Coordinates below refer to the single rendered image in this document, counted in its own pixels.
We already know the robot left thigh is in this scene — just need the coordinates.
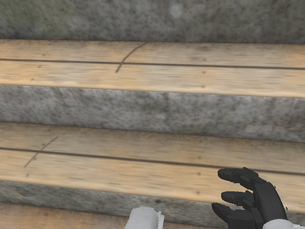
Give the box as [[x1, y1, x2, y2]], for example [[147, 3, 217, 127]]
[[124, 206, 165, 229]]

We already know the right robot hand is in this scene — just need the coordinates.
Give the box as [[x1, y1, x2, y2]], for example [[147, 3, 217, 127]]
[[212, 167, 288, 229]]

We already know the robot right forearm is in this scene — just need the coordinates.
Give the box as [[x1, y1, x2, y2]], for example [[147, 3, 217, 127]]
[[262, 219, 294, 229]]

